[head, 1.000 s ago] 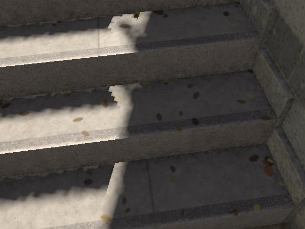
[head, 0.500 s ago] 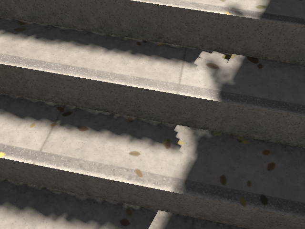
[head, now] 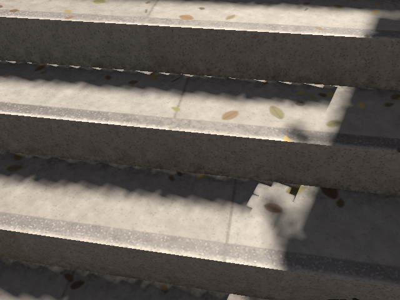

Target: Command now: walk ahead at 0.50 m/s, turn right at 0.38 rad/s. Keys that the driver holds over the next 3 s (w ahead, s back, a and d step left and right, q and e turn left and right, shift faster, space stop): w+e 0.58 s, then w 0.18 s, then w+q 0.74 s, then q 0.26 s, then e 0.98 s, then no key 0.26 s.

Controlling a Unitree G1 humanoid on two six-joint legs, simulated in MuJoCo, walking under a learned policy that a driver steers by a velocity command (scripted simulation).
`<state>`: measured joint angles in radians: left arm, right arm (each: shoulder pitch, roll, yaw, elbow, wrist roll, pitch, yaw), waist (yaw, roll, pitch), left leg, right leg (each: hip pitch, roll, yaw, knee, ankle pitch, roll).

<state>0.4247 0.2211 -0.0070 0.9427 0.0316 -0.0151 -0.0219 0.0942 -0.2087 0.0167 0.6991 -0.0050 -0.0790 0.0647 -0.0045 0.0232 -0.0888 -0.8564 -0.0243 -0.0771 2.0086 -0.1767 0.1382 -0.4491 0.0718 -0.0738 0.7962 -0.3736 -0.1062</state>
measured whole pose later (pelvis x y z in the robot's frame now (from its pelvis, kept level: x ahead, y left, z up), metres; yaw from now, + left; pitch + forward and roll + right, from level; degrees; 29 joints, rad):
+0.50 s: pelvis +0.29 +0.02 +0.15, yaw -19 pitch +2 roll +3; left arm 0.22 0.25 0.02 0.78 -0.01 -0.04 -0.05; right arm 0.22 -0.25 -0.04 0.90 -0.04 -0.05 -0.03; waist 0.00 -0.02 -0.08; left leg -0.51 0.07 0.20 0.88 -0.39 0.03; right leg -0.82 0.08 0.12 2.00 -0.14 -0.16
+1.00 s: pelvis +0.53 -0.17 +0.29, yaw -22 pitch +3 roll -1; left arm 0.07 0.19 -0.02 0.76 0.03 -0.06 -0.03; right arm 0.47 -0.19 -0.04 1.03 0.03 -0.09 0.02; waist -0.04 0.00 -0.02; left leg -0.46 0.06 -0.14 1.60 -0.04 0.06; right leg -0.69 -0.10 -0.21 1.09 -0.45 -0.06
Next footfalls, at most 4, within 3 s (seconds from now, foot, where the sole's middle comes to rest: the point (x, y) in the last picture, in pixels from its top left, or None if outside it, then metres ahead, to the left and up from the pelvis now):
0.34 left None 0.41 0.11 -0.57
0.88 right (330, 234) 0.60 -0.31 -0.40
1.40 left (277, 113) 0.92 -0.19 -0.23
1.92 right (309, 16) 1.20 -0.32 -0.06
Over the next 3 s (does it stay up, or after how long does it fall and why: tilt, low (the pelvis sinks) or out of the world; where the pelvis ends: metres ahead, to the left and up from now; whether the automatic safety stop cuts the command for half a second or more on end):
stays up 1.15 -0.24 0.70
